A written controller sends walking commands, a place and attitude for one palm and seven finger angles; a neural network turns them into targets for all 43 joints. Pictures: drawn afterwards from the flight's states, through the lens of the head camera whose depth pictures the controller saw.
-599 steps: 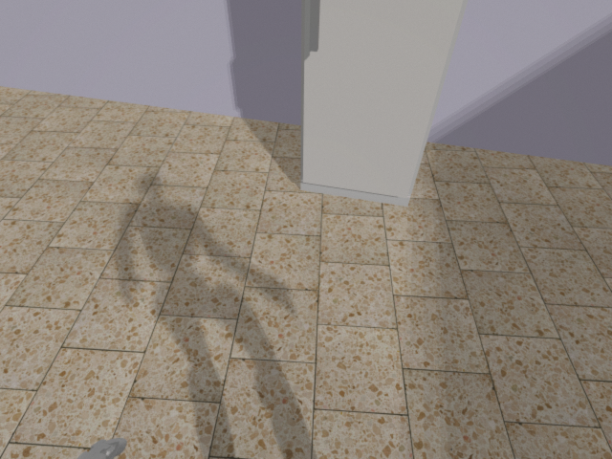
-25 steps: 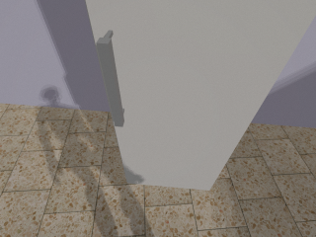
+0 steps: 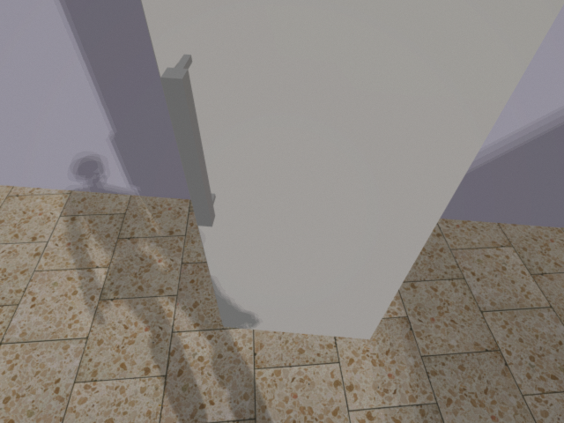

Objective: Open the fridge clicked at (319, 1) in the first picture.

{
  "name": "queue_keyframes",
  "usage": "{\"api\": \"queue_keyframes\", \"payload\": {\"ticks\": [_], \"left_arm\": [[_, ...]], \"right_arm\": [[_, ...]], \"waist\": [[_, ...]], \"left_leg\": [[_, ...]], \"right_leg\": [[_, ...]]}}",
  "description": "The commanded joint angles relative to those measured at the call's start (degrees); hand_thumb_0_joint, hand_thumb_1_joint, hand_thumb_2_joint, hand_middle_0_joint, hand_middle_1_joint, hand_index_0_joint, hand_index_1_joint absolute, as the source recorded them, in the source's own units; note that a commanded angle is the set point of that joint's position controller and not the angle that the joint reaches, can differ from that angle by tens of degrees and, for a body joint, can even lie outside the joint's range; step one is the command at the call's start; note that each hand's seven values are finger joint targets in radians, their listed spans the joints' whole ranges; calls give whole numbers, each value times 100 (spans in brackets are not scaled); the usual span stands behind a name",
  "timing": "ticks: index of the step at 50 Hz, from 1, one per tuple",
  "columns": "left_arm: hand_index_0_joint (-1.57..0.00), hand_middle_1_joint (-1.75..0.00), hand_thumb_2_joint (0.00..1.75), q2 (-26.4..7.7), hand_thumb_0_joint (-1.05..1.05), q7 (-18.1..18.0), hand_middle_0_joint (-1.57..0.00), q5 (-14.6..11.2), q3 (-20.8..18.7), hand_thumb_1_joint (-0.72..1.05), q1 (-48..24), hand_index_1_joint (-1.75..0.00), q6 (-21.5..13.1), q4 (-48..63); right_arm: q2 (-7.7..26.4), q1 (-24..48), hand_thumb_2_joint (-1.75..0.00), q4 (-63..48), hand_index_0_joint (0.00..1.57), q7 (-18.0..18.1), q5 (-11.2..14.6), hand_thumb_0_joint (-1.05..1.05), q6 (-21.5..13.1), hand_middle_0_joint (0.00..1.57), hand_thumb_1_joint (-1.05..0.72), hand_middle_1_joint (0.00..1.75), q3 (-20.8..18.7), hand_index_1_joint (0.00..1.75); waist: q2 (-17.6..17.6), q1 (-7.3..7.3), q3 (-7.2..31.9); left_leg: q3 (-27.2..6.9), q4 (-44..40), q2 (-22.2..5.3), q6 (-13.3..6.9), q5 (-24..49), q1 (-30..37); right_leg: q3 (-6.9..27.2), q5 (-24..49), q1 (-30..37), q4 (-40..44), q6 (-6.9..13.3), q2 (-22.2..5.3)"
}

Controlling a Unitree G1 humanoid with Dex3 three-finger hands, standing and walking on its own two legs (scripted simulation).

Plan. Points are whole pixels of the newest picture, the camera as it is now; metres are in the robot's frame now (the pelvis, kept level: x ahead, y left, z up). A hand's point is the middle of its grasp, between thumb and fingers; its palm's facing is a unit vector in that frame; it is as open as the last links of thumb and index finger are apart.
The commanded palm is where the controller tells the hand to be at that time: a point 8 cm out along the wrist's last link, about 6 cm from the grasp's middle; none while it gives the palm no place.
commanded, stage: look again from close up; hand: left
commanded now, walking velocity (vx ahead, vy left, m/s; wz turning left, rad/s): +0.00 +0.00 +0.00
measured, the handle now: (197, 152) +0.49 +0.18 +0.12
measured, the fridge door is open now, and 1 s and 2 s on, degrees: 0 0 0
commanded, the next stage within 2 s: raise the hand to about handle height in 0.08 s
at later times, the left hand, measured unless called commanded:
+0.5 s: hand (151, 362) +0.19 +0.19 +0.00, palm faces +0.00 -1.00 -0.06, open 8.1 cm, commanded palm +0.12 +0.26 -0.03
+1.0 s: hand (103, 357) +0.19 +0.24 +0.04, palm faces +0.01 -1.00 -0.05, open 11.0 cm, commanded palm +0.15 +0.29 +0.04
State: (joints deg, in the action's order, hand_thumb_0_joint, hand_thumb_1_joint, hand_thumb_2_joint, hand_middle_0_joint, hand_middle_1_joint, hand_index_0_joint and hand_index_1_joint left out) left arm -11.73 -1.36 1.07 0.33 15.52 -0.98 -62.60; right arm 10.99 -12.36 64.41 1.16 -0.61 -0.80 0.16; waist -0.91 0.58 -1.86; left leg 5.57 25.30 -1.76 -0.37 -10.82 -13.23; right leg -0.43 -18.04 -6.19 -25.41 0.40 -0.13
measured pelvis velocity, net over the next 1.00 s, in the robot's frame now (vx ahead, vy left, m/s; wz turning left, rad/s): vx -0.04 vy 0.01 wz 0.03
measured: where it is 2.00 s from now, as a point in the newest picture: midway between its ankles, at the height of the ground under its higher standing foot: outside the picture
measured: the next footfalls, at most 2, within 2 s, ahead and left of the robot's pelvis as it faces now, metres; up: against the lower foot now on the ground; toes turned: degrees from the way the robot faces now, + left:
none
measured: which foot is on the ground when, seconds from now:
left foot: down 0.00-1.00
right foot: down 0.00-1.00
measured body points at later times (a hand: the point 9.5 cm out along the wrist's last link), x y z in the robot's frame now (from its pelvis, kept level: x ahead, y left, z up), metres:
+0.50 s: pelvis -0.03 -0.01 -0.04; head -0.01 +0.00 +0.41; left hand +0.19 +0.24 +0.01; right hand +0.17 -0.25 -0.10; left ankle +0.03 +0.12 -0.74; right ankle -0.05 -0.11 -0.74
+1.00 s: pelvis -0.04 +0.01 -0.04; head -0.02 +0.01 +0.41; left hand +0.18 +0.29 +0.04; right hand +0.13 -0.20 -0.12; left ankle +0.03 +0.12 -0.74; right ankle -0.05 -0.11 -0.74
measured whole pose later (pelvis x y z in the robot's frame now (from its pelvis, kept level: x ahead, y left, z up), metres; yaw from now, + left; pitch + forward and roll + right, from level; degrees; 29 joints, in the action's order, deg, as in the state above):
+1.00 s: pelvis -0.04 +0.01 -0.04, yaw +2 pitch +6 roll -2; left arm -19.5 20.8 -20.7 -16.5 17.7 -9.9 0.0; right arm 10.6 -16.3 32.5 5.1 2.8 -13.1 3.3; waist 2.4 -0.8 4.1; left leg 2.2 48.7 -3.1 -1.2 -17.9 -36.7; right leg -3.2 -25.6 -27.6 -47.5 0.1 0.5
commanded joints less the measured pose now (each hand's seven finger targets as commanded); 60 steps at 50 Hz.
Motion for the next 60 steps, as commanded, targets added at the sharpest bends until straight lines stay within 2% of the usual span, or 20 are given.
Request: {"api": "queue_keyframes", "payload": {"ticks": [1, 8, 9, 10, 11, 12, 13, 14, 16, 18, 20, 23, 25, 30, 33, 37, 43, 47, 54, 60], "left_arm": [[-20, -30, 90, -715, 0, -54, -20, -6, -110, 90, 342, -30, -71, 165], [-20, -30, 90, -747, 0, -47, -20, -14, -119, 90, 298, -30, -77, 160], [-20, -30, 90, -429, 0, -306, -20, 54, -53, 90, 766, -30, -152, 49], [-20, -32, 89, -2061, 0, -215, -20, -1138, -1108, 88, -3418, -32, -1372, 8585], [-20, -33, 88, -2398, 0, -376, -20, -769, -1439, 85, -2397, -33, -1298, 8224], [-21, -34, 87, -1322, 0, -491, -21, -853, -886, 83, -804, -34, -1153, 7268], [-21, -36, 86, 165, 0, -464, -21, -891, -41, 81, 931, -36, -564, 5623], [-21, -37, 85, -169, 0, -352, -21, -1175, -397, 78, 10, -37, -674, 6735], [-21, -40, 83, -485, 0, -25, -21, -1144, -823, 74, 106, -40, -1232, 6214], [-22, -43, 81, -25, 0, 551, -22, -1345, -928, 69, 1373, -43, -1845, 4785], [-22, -47, 79, -167, 0, 1333, -22, -1543, -1217, 64, 2071, -47, -2564, 4453], [-22, -51, 76, -840, 0, 2573, -22, -1734, -1668, 57, 2061, -51, -2942, 4359], [-23, -54, 74, -1179, 0, 2833, -23, -1945, -1995, 53, 1605, -54, -2743, 5288], [-24, -62, 69, -1336, 0, 2328, -24, -2296, -2131, 41, -257, -62, -3244, 8098], [-24, -66, 66, -930, 0, 2092, -24, -2064, -1294, 34, -701, -66, -3642, 8534], [-25, -72, 62, -1155, 0, 2427, -25, -1904, -1041, 25, -736, -72, -3079, 7450], [-26, -81, 56, -1868, 0, 2594, -26, -2052, -2119, 11, -44, -81, -1212, 6918], [-26, -87, 52, -1824, 0, 2092, -26, -2522, -2726, 1, 16, -87, -1277, 7715], [-27, -98, 45, -1429, 0, 2214, -27, -2094, -1865, -15, -403, -98, -1499, 7210], [-29, -107, 39, -2288, 0, 2536, -29, -2220, -2456, -29, -1296, -107, -1237, 7712]], "right_arm": [[743, -104, -90, -257, 20, 25, 3, 0, -85, 20, -90, 30, -131, 30], [791, -43, -90, -251, 20, 25, -3, 0, -85, 20, -90, 30, -130, 30], [631, 229, -90, -660, 20, -9, 48, 0, -112, 20, -90, 30, -108, 30], [1494, -160, -90, -2450, 20, 270, 340, 0, -866, 20, -90, 30, -298, 30], [908, 357, -90, -2337, 20, 495, 370, 0, -1266, 20, -90, 30, -52, 30], [1090, 201, -90, -2160, 20, 507, 222, 0, -1458, 20, -90, 30, -139, 30], [704, 218, -90, -2018, 20, 430, 375, 0, -1482, 20, -90, 30, -122, 30], [992, 139, -90, -2447, 20, 389, 396, 0, -1490, 20, -90, 30, -218, 30], [1092, 226, -90, -2731, 20, 419, 293, 0, -1537, 20, -90, 30, -356, 30], [1021, 360, -90, -2880, 20, 314, 164, 0, -1478, 20, -90, 30, -414, 30], [1023, 582, -90, -3116, 20, 153, 163, 0, -1455, 20, -90, 30, -507, 30], [1167, 750, -90, -3750, 20, -28, 283, 0, -1444, 20, -90, 30, -593, 30], [1129, 819, -90, -4123, 20, 8, 335, 0, -1426, 20, -90, 30, -556, 30], [931, 322, -90, -4208, 20, 204, 196, 0, -1539, 20, -90, 30, -446, 30], [956, 148, -90, -3878, 20, 302, 151, 0, -1696, 20, -90, 30, -341, 30], [1182, 152, -90, -3705, 20, 436, 312, 0, -1786, 20, -90, 30, -242, 30], [1055, 440, -90, -4201, 20, 500, 413, 0, -1541, 20, -90, 30, -194, 30], [889, 465, -90, -4301, 20, 466, 361, 0, -1578, 20, -90, 30, -101, 30], [1108, 74, -90, -3962, 20, 387, 370, 0, -1769, 20, -90, 30, -142, 30], [1164, 191, -90, -3985, 20, 543, 420, 0, -1885, 20, -90, 30, -100, 30]], "waist": [[19, -15, -75], [56, -16, -57], [-77, 70, -262], [717, -637, 2579], [1642, -142, 1968], [1717, -63, 2131], [1054, -227, 1118], [760, -284, 735], [-201, -399, 184], [-1327, -61, -143], [-1729, 245, 88], [-748, 302, 801], [-9, 392, 1417], [1015, -33, 2093], [1200, -418, 1632], [702, -571, 872], [399, 166, 1682], [285, 345, 1927], [438, -136, 1086], [673, 20, 1596]], "left_leg": [[-642, -398, -533, -145, 646, 455], [-632, -415, -535, -121, 697, 479], [-385, 899, -511, 28, 935, 89], [-459, 107, 186, -169, 1481, 1672], [-221, 44, -8, -119, 1762, 2048], [-410, -7, -122, -21, 1743, 1799], [-440, -7, -134, -103, 1188, 1242], [-606, 52, -70, -100, 640, 747], [-587, 492, 90, -92, 120, 17], [-571, 978, 121, 13, -191, -1054], [-511, 1433, 154, 86, -349, -1852], [-340, 1952, 284, 102, -32, -2024], [-215, 2091, 343, 3, -77, -1934], [-508, 2366, 118, -132, -40, -1189], [-750, 2487, 6, -185, -335, -1144], [-909, 2311, -1, -207, -1206, -1645], [-777, 1684, 58, -166, -852, -1309], [-789, 1483, 36, -122, -253, -967], [-819, 1294, -1, -128, -603, -843], [-868, 1025, 25, -165, -395, -264]], "right_leg": [[511, 981, -652, 627, 171, -591], [514, 1057, -635, 638, 167, -608], [872, 3089, -755, 740, -90, -933], [89, 2834, -334, -57, 94, -324], [20, 1916, -692, -180, 132, -126], [-334, 1145, -692, -363, 147, -96], [-423, 934, -1180, -318, 71, -35], [-486, 843, -1272, -241, 37, -66], [-506, 374, -1874, -211, -8, -21], [-568, -51, -2665, -690, -31, 79], [-377, -47, -2785, -1171, -8, 26], [-4, 947, -2308, -1617, 45, -170], [170, 771, -2195, -1607, -9, -203], [118, 289, -2799, -1798, 4, 36], [-8, -140, -3508, -1964, 86, 145], [55, -884, -3612, -1626, 34, 155], [-27, -753, -2499, -1250, -15, 27], [-346, -49, -2111, -1322, 9, 175], [-365, -169, -2669, -1131, -24, 205], [-329, -27, -2121, -884, 19, 163]]}}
